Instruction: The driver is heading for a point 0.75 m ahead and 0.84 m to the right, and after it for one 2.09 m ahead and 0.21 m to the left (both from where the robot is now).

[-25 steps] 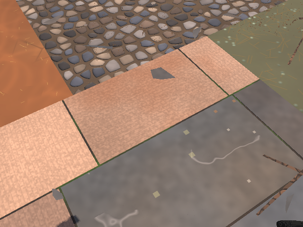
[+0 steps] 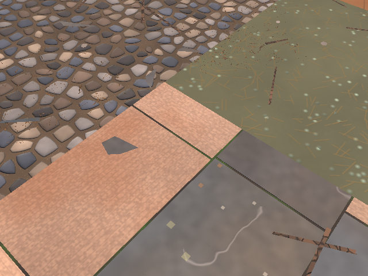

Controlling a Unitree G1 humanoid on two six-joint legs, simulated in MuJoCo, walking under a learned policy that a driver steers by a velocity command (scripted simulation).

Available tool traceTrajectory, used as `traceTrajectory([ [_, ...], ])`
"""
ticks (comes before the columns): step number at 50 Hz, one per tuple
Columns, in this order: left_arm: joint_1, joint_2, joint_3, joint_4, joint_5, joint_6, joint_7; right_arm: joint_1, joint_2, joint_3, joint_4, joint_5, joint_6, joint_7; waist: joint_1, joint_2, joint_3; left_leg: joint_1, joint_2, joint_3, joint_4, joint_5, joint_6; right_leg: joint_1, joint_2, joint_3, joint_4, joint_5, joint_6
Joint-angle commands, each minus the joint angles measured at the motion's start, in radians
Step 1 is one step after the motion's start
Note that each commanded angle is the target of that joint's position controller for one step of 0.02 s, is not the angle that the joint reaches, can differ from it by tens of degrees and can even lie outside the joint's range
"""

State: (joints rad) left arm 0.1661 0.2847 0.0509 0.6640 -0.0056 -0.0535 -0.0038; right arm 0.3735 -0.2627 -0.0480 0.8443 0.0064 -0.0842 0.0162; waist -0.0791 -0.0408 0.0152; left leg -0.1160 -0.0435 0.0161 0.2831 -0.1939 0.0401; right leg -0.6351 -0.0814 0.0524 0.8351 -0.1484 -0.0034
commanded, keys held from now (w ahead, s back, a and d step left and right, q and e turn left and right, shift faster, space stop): w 0.14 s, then w+e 0.86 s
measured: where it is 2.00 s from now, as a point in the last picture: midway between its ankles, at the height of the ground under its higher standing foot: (270, 163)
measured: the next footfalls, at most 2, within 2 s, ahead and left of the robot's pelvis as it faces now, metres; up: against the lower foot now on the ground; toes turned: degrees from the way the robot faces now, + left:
right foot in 0.20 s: +0.27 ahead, -0.15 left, +0.00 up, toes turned -2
left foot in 0.68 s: +0.56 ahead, +0.04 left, +0.00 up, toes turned -17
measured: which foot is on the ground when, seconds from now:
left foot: down 0.00-0.22, up 0.24-0.66, down 0.68-1.00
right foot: up 0.00-0.18, down 0.20-0.68, up 0.70-1.00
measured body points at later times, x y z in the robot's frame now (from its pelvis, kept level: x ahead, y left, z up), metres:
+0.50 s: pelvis +0.26 -0.07 +0.00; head +0.29 -0.08 +0.45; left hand +0.34 +0.21 -0.11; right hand +0.43 -0.35 -0.09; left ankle +0.44 +0.09 -0.69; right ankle +0.23 -0.15 -0.75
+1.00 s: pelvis +0.52 -0.07 +0.00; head +0.55 -0.09 +0.45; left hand +0.80 +0.09 -0.09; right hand +0.43 -0.35 -0.12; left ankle +0.52 +0.05 -0.75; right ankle +0.58 -0.28 -0.68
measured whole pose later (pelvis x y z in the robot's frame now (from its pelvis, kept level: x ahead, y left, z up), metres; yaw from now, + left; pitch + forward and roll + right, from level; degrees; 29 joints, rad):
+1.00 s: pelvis +0.52 -0.07 +0.00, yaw -25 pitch +1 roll +2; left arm 0.17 0.31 0.08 0.65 -0.02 -0.02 -0.01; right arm 0.32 -0.29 -0.07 0.84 0.00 -0.08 0.00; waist -0.08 -0.04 0.04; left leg -0.05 -0.01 0.15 0.26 -0.23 0.01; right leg -0.68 -0.10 0.05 0.88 -0.10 0.00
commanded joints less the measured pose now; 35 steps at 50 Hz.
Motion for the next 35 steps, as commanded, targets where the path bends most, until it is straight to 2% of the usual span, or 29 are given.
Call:
traceTrajectory([
  [1, -0.097, 0.026, -0.002, -0.080, -0.004, -0.022, -0.011, -0.047, -0.183, -0.038, -0.061, 0.012, -0.011, -0.007, 0.008, 0.121, 0.014, -0.023, 0.234, -0.143, -0.135, 0.189, 0.159, 0.041, 0.008, -0.024, -0.165, 0.142, 0.012],
  [4, -0.173, 0.036, -0.001, -0.102, -0.014, -0.026, -0.024, 0.009, -0.193, -0.038, -0.031, 0.018, 0.002, -0.006, -0.014, 0.122, 0.033, 0.021, 0.262, -0.142, -0.115, 0.188, 0.148, 0.071, 0.027, -0.035, -0.249, 0.163, 0.003],
  [7, -0.186, 0.060, 0.007, -0.114, -0.015, -0.032, -0.035, 0.021, -0.211, -0.043, -0.012, 0.022, 0.019, -0.011, 0.009, 0.134, 0.037, 0.095, 0.299, -0.151, -0.062, 0.265, 0.125, 0.112, 0.043, -0.041, -0.315, 0.081, -0.034],
  [8, -0.135, 0.077, 0.016, -0.101, -0.012, -0.033, -0.035, 0.002, -0.224, -0.047, -0.013, 0.023, 0.024, -0.014, 0.048, 0.138, 0.008, 0.112, 0.294, -0.123, -0.006, 0.384, 0.110, 0.185, 0.063, -0.064, -0.342, 0.069, -0.053],
  [9, -0.036, 0.107, 0.033, -0.068, -0.005, -0.030, -0.031, -0.007, -0.219, -0.045, -0.014, 0.023, 0.027, -0.018, 0.101, 0.124, -0.057, 0.101, 0.259, -0.070, 0.120, 0.538, 0.087, 0.337, 0.089, -0.090, -0.368, 0.073, -0.080],
  [10, 0.116, 0.157, 0.057, -0.026, -0.004, -0.026, -0.023, -0.007, -0.189, -0.033, -0.023, 0.011, 0.026, -0.023, 0.167, 0.097, -0.161, 0.011, 0.213, -0.015, 0.320, 0.541, 0.050, 0.565, 0.058, -0.050, -0.353, 0.085, -0.119],
  [11, 0.251, 0.260, 0.079, -0.013, 0.011, -0.017, -0.014, 0.046, -0.110, -0.004, -0.067, -0.017, 0.011, -0.023, 0.178, -0.096, -0.315, -0.332, 0.110, 0.050, 0.696, 0.216, -0.018, 0.937, -0.184, 0.328, -0.338, 0.064, -0.249],
  [12, 0.281, 0.249, 0.076, 0.003, -0.016, -0.012, -0.019, 0.061, -0.084, 0.008, -0.068, -0.014, -0.012, -0.019, 0.171, -0.251, -0.380, -0.576, 0.005, -0.035, 0.919, -0.349, -0.046, 1.046, -0.281, 0.681, -0.495, -0.107, -0.352],
  [13, 0.242, 0.186, 0.055, -0.002, -0.017, -0.013, -0.021, -0.009, -0.173, -0.015, -0.087, 0.011, -0.032, -0.009, 0.182, -0.159, -0.264, -0.693, 0.065, -0.101, 0.999, -0.330, -0.034, 0.970, -0.253, 0.629, -0.530, -0.205, -0.319],
  [14, 0.183, 0.158, 0.046, -0.014, -0.008, -0.014, -0.020, -0.090, -0.177, -0.015, -0.109, 0.024, -0.043, -0.004, 0.168, -0.100, -0.158, -0.707, 0.104, -0.086, 0.978, -0.242, -0.021, 0.844, -0.209, 0.502, -0.543, -0.155, -0.291],
  [15, 0.133, 0.142, 0.041, -0.018, 0.000, -0.016, -0.021, -0.120, -0.166, -0.014, -0.115, 0.009, -0.047, -0.006, 0.138, -0.023, -0.090, -0.669, 0.131, -0.080, 0.911, -0.172, -0.025, 0.712, -0.170, 0.419, -0.566, -0.060, -0.275],
  [16, 0.094, 0.118, 0.033, -0.026, 0.006, -0.018, -0.021, -0.124, -0.165, -0.020, -0.115, -0.010, -0.042, -0.009, 0.105, -0.014, -0.062, -0.609, 0.154, -0.088, 0.841, -0.127, -0.033, 0.617, -0.137, 0.365, -0.591, 0.024, -0.263],
  [17, 0.071, 0.110, 0.031, -0.031, 0.010, -0.018, -0.020, -0.115, -0.154, -0.020, -0.117, -0.016, -0.035, -0.008, 0.078, -0.033, -0.052, -0.558, 0.159, -0.089, 0.804, -0.103, -0.044, 0.554, -0.117, 0.341, -0.615, 0.071, -0.265],
  [19, 0.066, 0.117, 0.036, -0.026, 0.002, -0.021, -0.012, -0.113, -0.131, -0.017, -0.122, -0.020, -0.020, -0.009, 0.057, -0.040, -0.046, -0.515, 0.151, -0.076, 0.733, -0.076, -0.070, 0.476, -0.099, 0.295, -0.644, 0.132, -0.281],
  [21, 0.087, 0.147, 0.047, -0.013, -0.004, -0.023, 0.000, -0.185, -0.115, -0.011, -0.147, -0.022, -0.013, -0.012, 0.069, -0.028, -0.015, -0.518, 0.138, -0.070, 0.606, 0.017, -0.091, 0.426, -0.080, 0.251, -0.661, 0.145, -0.278],
  [24, 0.139, 0.167, 0.056, 0.012, -0.010, -0.018, 0.013, -0.312, -0.087, 0.002, -0.180, -0.020, -0.017, -0.006, 0.111, -0.020, 0.009, -0.445, 0.099, -0.072, 0.388, 0.213, -0.100, 0.372, -0.038, 0.202, -0.650, 0.109, -0.236],
  [27, 0.200, 0.178, 0.060, 0.038, -0.021, -0.011, 0.019, -0.397, -0.098, 0.001, -0.207, -0.005, -0.024, 0.004, 0.139, -0.020, 0.011, -0.372, 0.067, -0.086, 0.286, 0.287, -0.098, 0.375, -0.047, 0.234, -0.620, 0.052, -0.217],
  [29, 0.221, 0.172, 0.060, 0.048, -0.026, -0.006, 0.022, -0.416, -0.123, -0.007, -0.220, 0.000, -0.029, 0.008, 0.136, -0.027, 0.009, -0.351, 0.064, -0.110, 0.232, 0.256, -0.084, 0.426, -0.065, 0.285, -0.569, 0.014, -0.201],
  [31, 0.222, 0.173, 0.062, 0.052, -0.021, 0.003, 0.025, -0.397, -0.145, -0.018, -0.220, 0.000, -0.035, 0.009, 0.119, -0.050, 0.000, -0.305, 0.058, -0.108, 0.208, 0.170, -0.063, 0.468, -0.077, 0.332, -0.504, 0.024, -0.184],
  [32, 0.216, 0.166, 0.061, 0.051, -0.019, 0.010, 0.025, -0.353, -0.151, -0.024, -0.209, 0.000, -0.038, 0.007, 0.094, -0.062, -0.013, -0.241, 0.054, -0.092, 0.183, 0.136, -0.046, 0.470, -0.066, 0.341, -0.461, 0.042, -0.172],
  [33, 0.215, 0.139, 0.052, 0.049, -0.016, 0.013, 0.023, -0.271, -0.170, -0.037, -0.189, -0.005, -0.040, 0.001, 0.054, -0.057, -0.056, -0.109, 0.061, -0.081, 0.149, 0.121, -0.019, 0.447, -0.021, 0.324, -0.377, 0.071, -0.146],
  [34, 0.207, 0.083, 0.031, 0.032, -0.005, 0.010, 0.019, -0.134, -0.215, -0.052, -0.175, -0.020, -0.044, -0.008, -0.009, 0.008, -0.178, 0.124, 0.189, -0.190, 0.172, 0.095, 0.039, 0.352, 0.039, 0.261, -0.142, 0.008, -0.111],
  [35, 0.321, 0.015, 0.009, 0.008, -0.024, 0.000, 0.020, -0.018, -0.302, -0.077, -0.150, -0.029, -0.028, -0.013, 0.007, 0.278, -0.333, 0.479, 0.422, -0.575, 0.122, -0.078, 0.188, 0.024, 0.176, 0.106, 0.197, -0.311, -0.036],
])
